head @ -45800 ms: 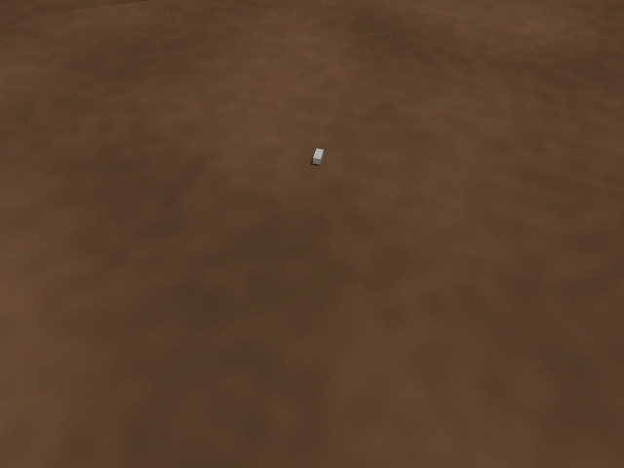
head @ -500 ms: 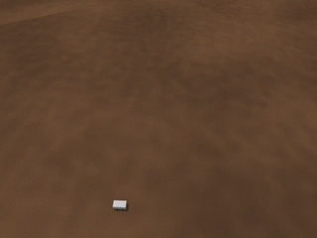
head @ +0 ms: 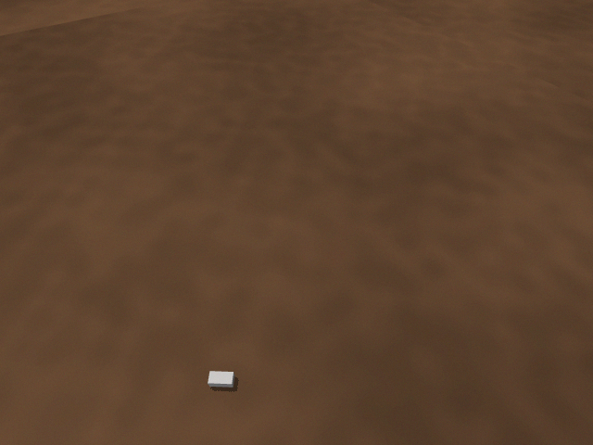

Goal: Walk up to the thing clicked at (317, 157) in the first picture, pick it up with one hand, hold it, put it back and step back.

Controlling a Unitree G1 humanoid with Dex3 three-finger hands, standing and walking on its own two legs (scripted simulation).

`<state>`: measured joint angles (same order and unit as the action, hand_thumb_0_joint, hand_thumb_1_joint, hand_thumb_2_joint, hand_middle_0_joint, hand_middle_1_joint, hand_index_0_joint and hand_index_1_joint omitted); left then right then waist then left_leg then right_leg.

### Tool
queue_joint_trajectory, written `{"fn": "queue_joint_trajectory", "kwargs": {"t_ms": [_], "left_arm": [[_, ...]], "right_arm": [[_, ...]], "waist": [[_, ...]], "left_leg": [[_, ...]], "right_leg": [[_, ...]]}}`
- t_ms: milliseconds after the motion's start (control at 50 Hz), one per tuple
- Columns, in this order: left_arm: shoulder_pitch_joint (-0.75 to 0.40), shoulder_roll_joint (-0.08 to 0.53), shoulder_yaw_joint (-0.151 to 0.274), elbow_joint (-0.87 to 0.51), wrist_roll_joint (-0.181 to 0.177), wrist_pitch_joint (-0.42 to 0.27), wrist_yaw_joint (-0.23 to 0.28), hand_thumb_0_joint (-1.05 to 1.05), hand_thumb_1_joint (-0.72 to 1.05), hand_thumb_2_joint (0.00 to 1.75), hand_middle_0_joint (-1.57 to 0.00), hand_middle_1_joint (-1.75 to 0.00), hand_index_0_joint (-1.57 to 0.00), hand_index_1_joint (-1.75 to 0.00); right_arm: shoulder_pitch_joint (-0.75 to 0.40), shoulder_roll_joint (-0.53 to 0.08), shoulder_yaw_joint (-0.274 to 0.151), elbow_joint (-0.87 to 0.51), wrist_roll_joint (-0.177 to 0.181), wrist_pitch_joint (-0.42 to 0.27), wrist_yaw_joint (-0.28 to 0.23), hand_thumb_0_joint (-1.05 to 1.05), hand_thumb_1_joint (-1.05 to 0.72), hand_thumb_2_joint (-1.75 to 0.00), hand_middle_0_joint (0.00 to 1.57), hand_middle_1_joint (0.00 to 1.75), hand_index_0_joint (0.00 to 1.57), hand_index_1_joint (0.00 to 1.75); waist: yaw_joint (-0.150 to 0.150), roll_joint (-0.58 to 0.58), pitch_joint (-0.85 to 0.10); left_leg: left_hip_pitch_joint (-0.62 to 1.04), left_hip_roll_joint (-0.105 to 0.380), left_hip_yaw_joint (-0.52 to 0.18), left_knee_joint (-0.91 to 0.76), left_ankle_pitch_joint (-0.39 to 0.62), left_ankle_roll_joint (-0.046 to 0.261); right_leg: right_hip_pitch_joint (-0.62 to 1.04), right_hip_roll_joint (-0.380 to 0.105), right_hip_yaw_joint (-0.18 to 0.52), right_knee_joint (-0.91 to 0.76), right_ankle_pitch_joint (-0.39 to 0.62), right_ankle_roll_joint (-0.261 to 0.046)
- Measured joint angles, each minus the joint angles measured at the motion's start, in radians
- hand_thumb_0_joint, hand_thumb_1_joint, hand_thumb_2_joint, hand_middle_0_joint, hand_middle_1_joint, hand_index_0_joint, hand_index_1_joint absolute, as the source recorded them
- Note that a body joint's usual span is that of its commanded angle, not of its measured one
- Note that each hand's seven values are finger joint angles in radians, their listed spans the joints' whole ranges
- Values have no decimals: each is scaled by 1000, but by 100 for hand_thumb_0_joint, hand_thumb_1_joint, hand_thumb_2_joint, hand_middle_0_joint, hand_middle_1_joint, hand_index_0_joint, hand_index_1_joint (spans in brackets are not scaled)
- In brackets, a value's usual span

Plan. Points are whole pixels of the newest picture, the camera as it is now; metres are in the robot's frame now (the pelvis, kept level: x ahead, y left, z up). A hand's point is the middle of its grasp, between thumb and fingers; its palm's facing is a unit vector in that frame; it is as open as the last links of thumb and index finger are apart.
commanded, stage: stand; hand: left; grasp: from above
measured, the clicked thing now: (221, 379) +0.43 +0.24 -0.76
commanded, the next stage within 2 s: step back in 0.58 s
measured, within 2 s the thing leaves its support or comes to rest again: neither
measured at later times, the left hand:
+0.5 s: hand out of the picture +0.08 +0.24 -0.16, palm faces -0.02 -0.94 -0.34, open 7.4 cm
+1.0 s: hand out of the picture +0.10 +0.30 -0.18, palm faces -0.03 -0.92 -0.38, open 7.4 cm
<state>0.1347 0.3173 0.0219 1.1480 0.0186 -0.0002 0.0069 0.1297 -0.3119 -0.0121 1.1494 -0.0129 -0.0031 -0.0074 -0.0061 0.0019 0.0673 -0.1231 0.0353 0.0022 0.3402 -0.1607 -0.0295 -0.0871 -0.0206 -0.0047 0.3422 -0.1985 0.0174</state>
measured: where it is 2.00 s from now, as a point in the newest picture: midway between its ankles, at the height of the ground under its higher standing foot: outside the picture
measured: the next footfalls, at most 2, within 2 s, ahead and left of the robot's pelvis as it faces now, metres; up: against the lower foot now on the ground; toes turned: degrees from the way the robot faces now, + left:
right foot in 1.30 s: -0.11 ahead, -0.11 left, +0.00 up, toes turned -1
left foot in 1.64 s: -0.20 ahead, +0.13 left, +0.00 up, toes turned -2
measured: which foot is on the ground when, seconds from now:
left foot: down 0.00-1.00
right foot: down 0.00-0.90, up 0.92-1.00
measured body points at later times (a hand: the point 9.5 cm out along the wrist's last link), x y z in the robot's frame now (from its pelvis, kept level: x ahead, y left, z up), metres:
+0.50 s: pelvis +0.01 +0.00 +0.00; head +0.02 -0.01 +0.45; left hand +0.08 +0.29 -0.13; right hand +0.08 -0.30 -0.14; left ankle +0.02 +0.14 -0.75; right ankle +0.00 -0.13 -0.75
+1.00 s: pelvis -0.05 +0.03 -0.02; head +0.02 +0.05 +0.42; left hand +0.10 +0.35 -0.15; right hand +0.02 -0.29 -0.14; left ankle -0.03 +0.13 -0.75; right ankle -0.05 -0.12 -0.70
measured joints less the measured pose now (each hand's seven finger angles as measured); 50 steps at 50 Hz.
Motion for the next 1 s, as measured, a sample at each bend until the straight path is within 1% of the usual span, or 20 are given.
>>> {"fn": "queue_joint_trajectory", "kwargs": {"t_ms": [580, 620, 680, 740, 800, 840, 860, 880, 900, 920, 940, 960, 980, 1000], "left_arm": [[-25, 16, -11, -21, -5, -8, -7, 1, 90, 90, -20, -30, -21, -30], [-28, 19, 0, -35, -14, -2, -9, 1, 90, 90, -20, -30, -21, -30], [-44, 32, 17, -72, -23, 7, -4, 1, 90, 90, -20, -30, -21, -30], [-61, 48, 27, -109, -23, 19, -2, 1, 90, 90, -20, -30, -21, -30], [-79, 59, 31, -145, -14, 33, -2, 1, 90, 90, -20, -30, -21, -30], [-84, 67, 33, -168, -4, 41, -2, 1, 90, 90, -20, -30, -21, -30], [-86, 71, 33, -178, 0, 45, -2, 1, 90, 90, -20, -30, -21, -30], [-87, 75, 33, -188, 2, 49, -1, 1, 90, 90, -20, -30, -21, -30], [-91, 80, 32, -198, 0, 53, -1, 1, 90, 90, -20, -30, -21, -30], [-104, 88, 34, -207, -3, 57, 2, 1, 90, 90, -20, -30, -21, -30], [-116, 94, 39, -217, -4, 61, 8, 1, 90, 90, -20, -30, -21, -30], [-124, 97, 41, -224, -5, 63, 15, 1, 90, 90, -20, -30, -21, -30], [-129, 99, 42, -230, -5, 64, 21, 1, 90, 90, -20, -30, -21, -30], [-129, 100, 42, -235, -7, 63, 24, 1, 90, 90, -20, -30, -21, -30]], "right_arm": [[-22, -21, 6, -9, 2, -2, 8, 1, -90, -90, 20, 30, 20, 30], [-30, -26, 4, -22, 7, 7, 12, 1, -90, -90, 20, 30, 20, 30], [-52, -39, -4, -57, 16, 19, 14, 1, -90, -90, 20, 30, 20, 30], [-66, -57, -14, -92, 20, 31, 15, 1, -90, -90, 20, 30, 20, 30], [-69, -77, -24, -122, 19, 45, 16, 1, -90, -90, 20, 30, 20, 30], [-63, -86, -33, -143, 16, 52, 19, 1, -90, -90, 20, 30, 20, 30], [-55, -88, -36, -153, 15, 52, 21, 1, -90, -90, 20, 30, 20, 30], [-43, -91, -38, -163, 15, 49, 22, 1, -90, -90, 20, 30, 20, 30], [-30, -93, -40, -170, 12, 44, 23, 1, -90, -90, 20, 30, 20, 30], [-23, -86, -43, -173, 7, 38, 21, 1, -90, -90, 20, 30, 20, 30], [-17, -78, -41, -176, 2, 34, 21, 1, -90, -90, 20, 30, 20, 30], [-11, -71, -38, -179, -2, 31, 22, 1, -90, -90, 20, 30, 20, 30], [-5, -63, -34, -183, -5, 31, 21, 1, -90, -90, 20, 30, 20, 30], [-1, -55, -32, -185, -7, 32, 18, 1, -90, -90, 20, 30, 20, 30]], "waist": [[-2, 2, -4], [-4, 4, 3], [-8, 7, 42], [-9, 12, 73], [-8, 13, 97], [-6, 2, 103], [-8, -5, 102], [-13, -9, 98], [-16, -11, 91], [-16, -25, 97], [-13, -36, 109], [-13, -40, 119], [-16, -42, 127], [-17, -44, 131]], "left_leg": [[4, 6, -2, -11, -6, -7], [-22, 8, -3, 21, -17, -6], [-76, 11, -7, 91, -38, -3], [-131, 12, -12, 164, -57, 7], [-190, -3, -21, 267, -81, 40], [-211, -33, -29, 361, -172, 60], [-210, -46, -27, 384, -197, 68], [-197, -50, -23, 375, -160, 73], [-186, -51, -24, 348, -180, 61], [-191, -59, -19, 350, -198, 57], [-197, -62, -15, 357, -196, 58], [-201, -59, -15, 355, -186, 61], [-201, -54, -18, 344, -171, 62], [-199, -50, -18, 326, -154, 64]], "right_leg": [[3, 6, -2, -9, -8, -6], [-22, 8, -2, 20, -17, -8], [-71, 11, -4, 82, -35, -12], [-118, 13, -6, 141, -50, -14], [-159, 4, -5, 201, -66, -10], [-190, -10, 7, 249, -81, -5], [-207, -17, 12, 271, -89, -1], [-224, -21, 13, 294, -97, 5], [-248, -23, 14, 324, -108, 1], [-273, -18, 38, 371, -136, -14], [-296, 9, 79, 437, -211, -27], [-319, 47, 116, 517, -284, -36], [-339, 83, 139, 598, -330, -43], [-356, 108, 152, 669, -347, -47]]}}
